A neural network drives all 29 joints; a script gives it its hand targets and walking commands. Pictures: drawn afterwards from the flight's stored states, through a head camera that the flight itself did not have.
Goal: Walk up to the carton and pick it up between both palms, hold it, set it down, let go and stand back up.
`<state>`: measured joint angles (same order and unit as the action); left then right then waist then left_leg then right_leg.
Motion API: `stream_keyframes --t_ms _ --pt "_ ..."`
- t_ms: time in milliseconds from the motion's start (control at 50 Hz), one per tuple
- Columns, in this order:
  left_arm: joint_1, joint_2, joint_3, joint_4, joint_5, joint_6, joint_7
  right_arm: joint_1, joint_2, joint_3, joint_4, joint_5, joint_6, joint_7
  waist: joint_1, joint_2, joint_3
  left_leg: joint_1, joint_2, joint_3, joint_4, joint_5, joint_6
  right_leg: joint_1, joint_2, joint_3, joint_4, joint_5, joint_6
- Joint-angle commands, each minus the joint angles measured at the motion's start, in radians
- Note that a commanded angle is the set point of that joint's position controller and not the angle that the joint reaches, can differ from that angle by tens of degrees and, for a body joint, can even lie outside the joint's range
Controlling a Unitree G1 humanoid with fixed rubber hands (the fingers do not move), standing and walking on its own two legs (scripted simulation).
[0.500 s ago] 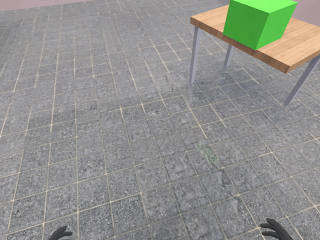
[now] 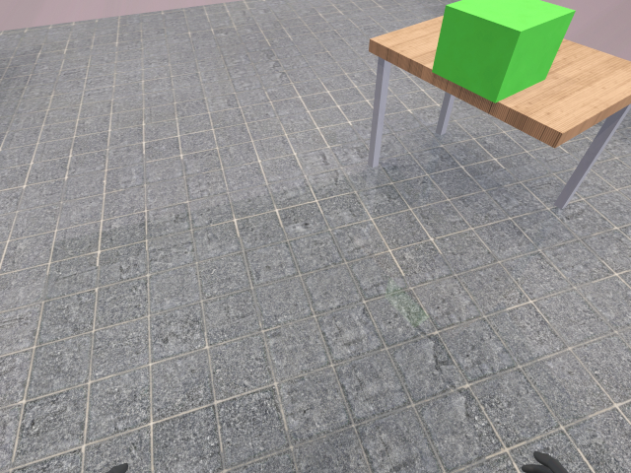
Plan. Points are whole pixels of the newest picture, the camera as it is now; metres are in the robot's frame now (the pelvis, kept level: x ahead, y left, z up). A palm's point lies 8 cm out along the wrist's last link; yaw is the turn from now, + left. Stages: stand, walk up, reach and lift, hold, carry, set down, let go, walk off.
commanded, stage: stand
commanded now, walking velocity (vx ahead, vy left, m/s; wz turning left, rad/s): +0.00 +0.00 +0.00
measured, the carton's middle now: (497, 43) +1.34 -0.59 -0.04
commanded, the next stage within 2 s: walk up in 0.68 s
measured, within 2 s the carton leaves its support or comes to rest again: neither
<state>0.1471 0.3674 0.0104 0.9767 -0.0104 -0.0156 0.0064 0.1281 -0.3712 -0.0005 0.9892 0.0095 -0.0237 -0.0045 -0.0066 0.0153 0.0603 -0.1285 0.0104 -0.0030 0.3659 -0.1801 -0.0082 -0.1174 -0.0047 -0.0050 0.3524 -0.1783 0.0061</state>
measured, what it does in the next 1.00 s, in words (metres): stands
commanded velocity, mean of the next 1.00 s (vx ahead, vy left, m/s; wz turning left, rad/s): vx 0.00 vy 0.00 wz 0.00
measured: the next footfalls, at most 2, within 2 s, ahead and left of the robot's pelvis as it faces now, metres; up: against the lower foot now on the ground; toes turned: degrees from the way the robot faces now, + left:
right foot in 1.26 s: +0.18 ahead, -0.27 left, +0.00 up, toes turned -26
left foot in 1.76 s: +0.59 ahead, -0.14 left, +0.00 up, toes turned -31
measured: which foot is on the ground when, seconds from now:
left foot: down 0.00-1.00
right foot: down 0.00-0.92, up 0.94-1.00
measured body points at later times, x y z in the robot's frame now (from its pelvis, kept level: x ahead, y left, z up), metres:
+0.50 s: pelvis +0.00 +0.00 +0.00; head +0.00 +0.00 +0.45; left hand +0.10 +0.30 -0.12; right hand +0.08 -0.31 -0.13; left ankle +0.02 +0.12 -0.75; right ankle +0.01 -0.12 -0.75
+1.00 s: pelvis +0.01 +0.00 +0.00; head +0.03 -0.02 +0.45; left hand +0.12 +0.31 -0.11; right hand +0.08 -0.34 -0.11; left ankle +0.01 +0.12 -0.75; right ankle +0.01 -0.13 -0.71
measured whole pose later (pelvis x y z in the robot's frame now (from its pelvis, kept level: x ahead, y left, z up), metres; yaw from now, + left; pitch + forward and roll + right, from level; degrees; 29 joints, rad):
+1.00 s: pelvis +0.01 +0.00 +0.00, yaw -8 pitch -1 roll +0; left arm 0.25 0.37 0.06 0.92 0.03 0.02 -0.05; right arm 0.17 -0.42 -0.07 0.89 -0.05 -0.05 0.00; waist 0.00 0.04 0.05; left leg -0.12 0.05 0.13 0.36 -0.23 0.04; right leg -0.36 -0.01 0.00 0.74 -0.39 -0.01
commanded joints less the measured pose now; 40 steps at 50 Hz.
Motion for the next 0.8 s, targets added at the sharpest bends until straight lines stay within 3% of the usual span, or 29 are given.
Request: stream_keyframes --t_ms 0,20,40,60,80,100,160,180,220,300,340,360,380,400,420,460,480,500,520,580,600,620,640,680,700,720,740,760,780 --pt "-0.037 0.153 0.039 -0.061 -0.007 -0.019 0.006 -0.017 -0.154 -0.035 -0.034 -0.004 -0.02 -0.018 -0.002 -0.053 -0.063 -0.007 0.13 -0.097 -0.077 0.054 0.023 0.005 -0.118 0.087 -0.065 0.063 -0.02" --pt "-0.027 0.156 0.04 -0.041 0.003 -0.02 0.011 -0.043 -0.17 -0.042 -0.04 -0.012 -0.018 -0.016 0.008 0.022 -0.09 0.003 0.115 -0.088 -0.085 0.049 0.026 0.016 -0.118 0.092 -0.061 0.055 -0.021" --pt "-0.045 0.178 0.042 -0.04 0.011 -0.017 0.016 -0.044 -0.163 -0.041 -0.036 -0.006 -0.016 -0.008 0.003 -0.004 -0.036 -0.029 0.115 -0.085 -0.082 0.037 0.025 0.002 -0.116 0.087 -0.063 0.067 -0.017" --pt "-0.004 0.169 0.04 -0.041 0.006 -0.014 0.015 -0.017 -0.16 -0.04 -0.033 -0.009 -0.011 -0.015 0.022 -0.015 -0.022 -0.049 0.105 -0.074 -0.089 0.002 0.022 0.002 -0.112 0.088 -0.053 0.036 -0.013" --pt "-0.044 0.184 0.054 -0.05 0.007 -0.011 0.015 -0.014 -0.179 -0.043 -0.029 -0.003 -0.01 -0.007 -0.002 0.013 -0.021 -0.04 0.11 -0.067 -0.084 0.001 0.031 -0.009 -0.125 0.111 -0.081 0.018 -0.019" --pt "-0.011 0.183 0.047 -0.035 0.0 -0.013 0.012 0.024 -0.175 -0.043 -0.014 -0.003 -0.016 -0.009 -0.009 -0.039 -0.039 -0.003 0.108 -0.082 -0.099 -0.002 0.026 -0.016 -0.121 0.106 -0.067 -0.022 -0.026" --pt "-0.02 0.167 0.045 -0.037 0.003 -0.029 0.005 -0.016 -0.161 -0.045 -0.018 -0.008 -0.02 -0.007 0.012 -0.015 -0.038 -0.015 0.112 -0.084 -0.091 0.018 0.021 -0.013 -0.119 0.116 -0.086 -0.034 -0.034" --pt "-0.04 0.148 0.039 -0.047 0.002 -0.021 0.007 -0.026 -0.185 -0.049 -0.027 -0.015 -0.021 -0.015 0.017 -0.032 -0.064 0.0 0.115 -0.076 -0.075 0.019 0.022 -0.007 -0.124 0.104 -0.088 0.026 -0.03" --pt "-0.023 0.177 0.05 -0.023 -0.001 -0.024 0.009 -0.039 -0.165 -0.05 -0.028 -0.018 -0.024 -0.011 0.002 0.012 -0.058 0.01 0.119 -0.07 -0.09 0.08 0.014 0.003 -0.121 0.103 -0.063 0.059 -0.033" --pt "-0.044 0.156 0.043 -0.041 0.01 -0.024 0.009 -0.01 -0.149 -0.04 -0.002 -0.004 -0.011 -0.012 0.003 -0.014 -0.053 -0.006 0.118 -0.066 -0.091 0.051 0.022 0.008 -0.12 0.094 -0.066 0.063 -0.018" --pt "-0.009 0.162 0.041 -0.027 0.0 -0.012 0.016 0.007 -0.15 -0.036 -0.015 0.008 -0.014 -0.014 -0.017 0.016 -0.082 0.039 0.126 -0.073 -0.087 0.036 0.018 -0.026 -0.12 0.1 -0.089 0.027 -0.018" --pt "-0.037 0.138 0.031 -0.035 0.009 -0.013 0.012 -0.006 -0.139 -0.04 -0.014 0.002 -0.011 -0.015 -0.006 0.022 -0.042 0.018 0.122 -0.07 -0.087 0.05 0.014 -0.021 -0.112 0.102 -0.071 0.047 -0.017" --pt "-0.031 0.143 0.041 -0.041 0.01 -0.015 0.011 -0.001 -0.145 -0.037 0.0 -0.006 -0.001 -0.017 0.006 -0.012 -0.062 0.004 0.12 -0.058 -0.083 0.065 0.017 0.017 -0.117 0.092 -0.064 0.091 -0.016" --pt "-0.003 0.175 0.045 -0.019 0.005 -0.013 0.023 -0.015 -0.15 -0.04 -0.015 -0.004 -0.002 -0.014 -0.003 0.011 -0.037 0.022 0.123 -0.072 -0.087 0.063 0.019 -0.022 -0.114 0.103 -0.068 0.054 -0.019" --pt "-0.003 0.146 0.038 -0.02 0.0 -0.014 0.017 0.013 -0.176 -0.044 0.004 -0.007 -0.007 -0.017 -0.003 -0.046 -0.05 0.014 0.118 -0.068 -0.095 0.04 0.021 -0.012 -0.115 0.088 -0.075 0.049 -0.017" --pt "-0.002 0.144 0.034 -0.026 0.003 -0.018 0.009 0.035 -0.192 -0.05 0.002 0.005 -0.013 -0.012 0.002 0.023 -0.022 -0.015 0.121 -0.071 -0.083 0.025 0.022 -0.015 -0.119 0.105 -0.082 0.051 -0.024" --pt "-0.016 0.176 0.042 -0.016 0.003 -0.012 0.013 0.035 -0.181 -0.051 0.007 -0.001 -0.009 -0.014 -0.018 -0.03 0.0 -0.009 0.121 -0.078 -0.108 0.015 0.028 -0.043 -0.119 0.102 -0.084 0.024 -0.026" --pt "-0.012 0.16 0.048 -0.026 0.008 -0.013 0.014 0.001 -0.156 -0.046 0.003 -0.01 -0.01 -0.017 0.009 -0.039 -0.021 0.003 0.125 -0.088 -0.092 0.035 0.028 -0.015 -0.113 0.09 -0.069 0.037 -0.018" --pt "-0.045 0.186 0.048 -0.031 0.005 -0.013 0.011 0.018 -0.147 -0.04 0.001 -0.004 -0.01 -0.014 -0.009 -0.065 -0.041 0.004 0.124 -0.07 -0.093 0.057 0.024 -0.022 -0.118 0.099 -0.072 0.067 -0.019" --pt "-0.019 0.166 0.044 -0.025 0.005 -0.025 0.018 -0.041 -0.182 -0.053 -0.008 -0.006 -0.012 -0.009 0.009 0.005 -0.08 0.014 0.121 -0.082 -0.09 0.039 0.022 0.017 -0.122 0.108 -0.075 0.066 -0.022" --pt "-0.026 0.183 0.051 -0.038 0.005 -0.017 0.019 0.001 -0.192 -0.059 -0.009 -0.004 -0.016 -0.011 -0.017 -0.036 -0.028 0.002 0.123 -0.073 -0.085 0.028 0.03 -0.025 -0.124 0.112 -0.087 0.084 -0.025" --pt "-0.004 0.163 0.047 -0.021 -0.002 -0.015 0.017 0.001 -0.194 -0.061 0.001 -0.008 -0.014 -0.012 0.016 -0.025 -0.014 -0.037 0.116 -0.079 -0.112 0.005 0.025 0.001 -0.125 0.099 -0.078 0.041 -0.027" --pt "-0.023 0.186 0.053 -0.025 0.001 -0.017 0.018 0.018 -0.172 -0.047 -0.007 -0.004 -0.015 -0.013 -0.004 -0.01 -0.037 -0.004 0.115 -0.078 -0.103 0.045 0.021 -0.021 -0.122 0.122 -0.065 0.01 -0.029" --pt "-0.015 0.16 0.049 -0.021 0.007 -0.02 0.013 0.002 -0.185 -0.055 0.003 -0.016 -0.015 -0.01 0.012 0.016 -0.006 -0.031 0.118 -0.063 -0.099 -0.021 0.026 -0.01 -0.122 0.106 -0.091 0.01 -0.028" --pt "0.004 0.187 0.047 -0.015 0.007 -0.015 0.018 -0.015 -0.149 -0.044 -0.002 -0.013 -0.01 -0.007 0.014 -0.008 -0.006 -0.031 0.121 -0.079 -0.123 -0.003 0.022 -0.009 -0.124 0.109 -0.069 -0.003 -0.029" --pt "-0.003 0.178 0.048 -0.012 0.003 -0.019 0.016 0.0 -0.146 -0.045 -0.008 -0.002 -0.011 -0.007 -0.006 0.024 -0.031 0.014 0.129 -0.072 -0.11 0.013 0.025 -0.013 -0.128 0.129 -0.091 0.007 -0.033" --pt "-0.02 0.163 0.046 -0.023 0.002 -0.018 0.014 0.029 -0.159 -0.048 0.0 0.004 -0.012 -0.013 -0.007 -0.03 -0.062 0.031 0.134 -0.078 -0.113 0.059 0.03 -0.01 -0.128 0.117 -0.069 0.037 -0.036" --pt "-0.021 0.162 0.041 -0.018 0.009 -0.023 0.02 0.029 -0.178 -0.052 0.014 0.0 -0.013 -0.011 0.003 -0.026 -0.052 0.017 0.131 -0.079 -0.097 0.067 0.033 -0.007 -0.123 0.115 -0.076 0.052 -0.032" --pt "-0.027 0.164 0.04 -0.015 0.009 -0.019 0.014 0.028 -0.176 -0.047 0.02 -0.002 -0.012 -0.016 -0.01 -0.058 -0.05 0.04 0.135 -0.082 -0.097 0.1 0.034 -0.011 -0.122 0.108 -0.074 0.084 -0.027"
